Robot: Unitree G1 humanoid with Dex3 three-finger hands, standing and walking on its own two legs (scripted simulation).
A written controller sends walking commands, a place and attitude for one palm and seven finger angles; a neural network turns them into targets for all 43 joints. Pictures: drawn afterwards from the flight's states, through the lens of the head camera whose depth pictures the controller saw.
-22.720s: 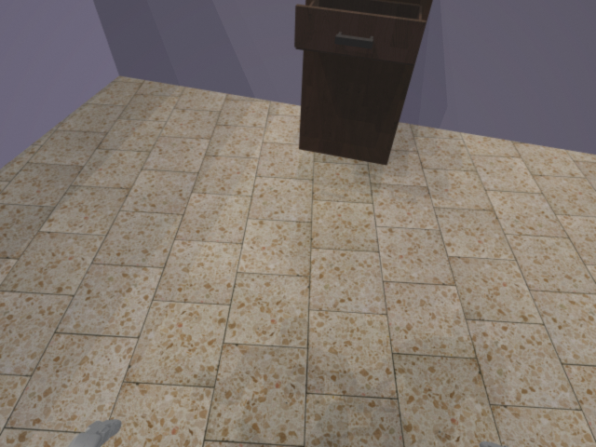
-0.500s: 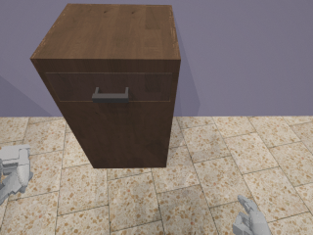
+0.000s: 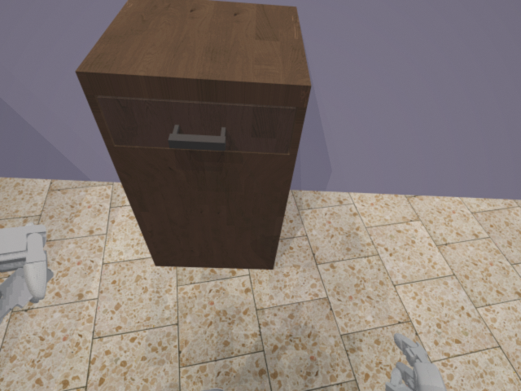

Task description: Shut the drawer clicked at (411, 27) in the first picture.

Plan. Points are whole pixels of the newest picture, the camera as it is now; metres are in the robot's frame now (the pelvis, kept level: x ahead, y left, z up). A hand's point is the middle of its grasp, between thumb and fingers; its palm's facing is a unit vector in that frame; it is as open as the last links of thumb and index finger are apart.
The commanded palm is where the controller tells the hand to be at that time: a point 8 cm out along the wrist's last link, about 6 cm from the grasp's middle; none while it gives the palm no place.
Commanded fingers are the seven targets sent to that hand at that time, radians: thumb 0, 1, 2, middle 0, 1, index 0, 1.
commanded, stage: step back with the hand held close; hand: left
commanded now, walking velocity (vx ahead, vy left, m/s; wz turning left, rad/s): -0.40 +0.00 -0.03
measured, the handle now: (198, 136) +0.65 +0.17 -0.02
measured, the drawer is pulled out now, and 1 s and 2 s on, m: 0.00 0.00 0.00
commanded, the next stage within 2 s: stop stepping back and stand still in 0.54 s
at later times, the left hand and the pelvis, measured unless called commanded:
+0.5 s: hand out of the picture +0.10 +0.23 +0.18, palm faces +0.32 -0.82 -0.48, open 3.2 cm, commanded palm +0.04 +0.26 +0.18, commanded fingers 0.00 0.90 0.90 -1.40 -1.60 -1.40 -1.60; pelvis -0.10 -0.01 +0.00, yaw -2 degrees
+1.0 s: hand out of the picture -0.07 +0.23 +0.18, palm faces +0.41 -0.84 -0.36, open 3.2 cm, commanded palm -0.11 +0.26 +0.18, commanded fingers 0.00 0.90 0.90 -1.40 -1.60 -1.40 -1.60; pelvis -0.25 -0.01 +0.00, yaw -2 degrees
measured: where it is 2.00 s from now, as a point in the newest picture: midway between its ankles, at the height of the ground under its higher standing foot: outside the picture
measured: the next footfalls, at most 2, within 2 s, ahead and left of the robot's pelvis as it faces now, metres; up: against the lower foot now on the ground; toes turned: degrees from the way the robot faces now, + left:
right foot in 0.08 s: -0.09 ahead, -0.12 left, +0.00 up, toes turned +0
left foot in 0.46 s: -0.01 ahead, +0.06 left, +0.00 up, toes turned -4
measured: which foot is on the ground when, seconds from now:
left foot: down 0.00-0.30, up 0.32-0.44, down 0.46-0.80, up 0.82-1.00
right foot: up 0.00-0.06, down 0.08-0.50, up 0.52-0.80, down 0.82-1.00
